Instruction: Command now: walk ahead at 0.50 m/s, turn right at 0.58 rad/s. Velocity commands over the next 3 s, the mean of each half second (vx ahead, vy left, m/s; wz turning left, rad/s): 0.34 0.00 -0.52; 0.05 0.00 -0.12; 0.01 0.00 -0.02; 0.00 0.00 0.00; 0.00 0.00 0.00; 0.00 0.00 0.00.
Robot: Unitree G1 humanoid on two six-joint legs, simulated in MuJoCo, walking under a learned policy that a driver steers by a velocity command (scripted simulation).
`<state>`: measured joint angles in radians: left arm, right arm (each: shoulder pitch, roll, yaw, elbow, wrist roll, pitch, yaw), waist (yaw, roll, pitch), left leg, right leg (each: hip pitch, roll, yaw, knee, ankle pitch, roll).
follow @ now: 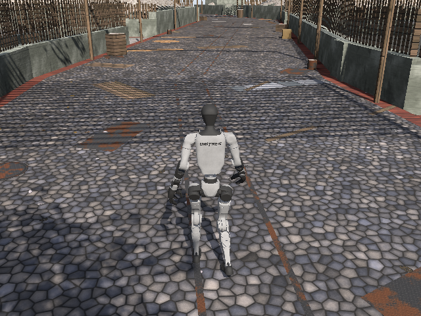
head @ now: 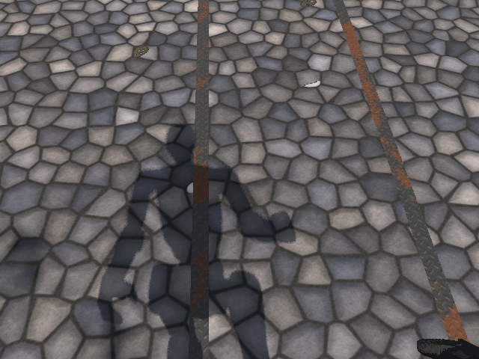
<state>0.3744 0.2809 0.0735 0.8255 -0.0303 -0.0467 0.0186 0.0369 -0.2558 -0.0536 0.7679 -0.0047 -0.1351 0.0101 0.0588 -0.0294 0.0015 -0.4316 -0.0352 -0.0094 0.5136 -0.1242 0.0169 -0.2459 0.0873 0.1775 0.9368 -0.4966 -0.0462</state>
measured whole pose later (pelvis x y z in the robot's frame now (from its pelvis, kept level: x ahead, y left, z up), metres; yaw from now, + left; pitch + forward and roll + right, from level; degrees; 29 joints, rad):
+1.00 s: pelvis +0.28 -0.03 +0.01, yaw -18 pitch +0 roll -1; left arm 0.20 0.22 0.05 0.81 0.02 0.01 0.01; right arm 0.22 -0.22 -0.01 0.90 -0.02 -0.02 -0.02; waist 0.00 -0.01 0.01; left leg -0.24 0.03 0.01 0.56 -0.31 -0.01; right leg -0.31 0.02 0.01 0.51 -0.19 -0.01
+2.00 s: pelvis +0.31 -0.02 +0.01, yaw -18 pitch -1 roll +0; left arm 0.16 0.21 0.04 1.14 0.00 0.02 0.05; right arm 0.28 -0.20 -0.01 1.07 -0.01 -0.01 -0.03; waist 0.00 0.00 0.04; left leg -0.14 -0.01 0.03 0.47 -0.31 0.02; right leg -0.24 -0.02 0.03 0.47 -0.21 0.02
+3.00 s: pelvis +0.32 -0.02 +0.01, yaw -18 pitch -1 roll +0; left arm 0.23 0.18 0.02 1.15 -0.01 0.01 0.05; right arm 0.34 -0.17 -0.01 1.07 0.00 -0.02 -0.03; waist 0.00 0.00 0.03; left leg -0.14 -0.02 0.03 0.46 -0.31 0.03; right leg -0.24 -0.03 0.03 0.47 -0.22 0.03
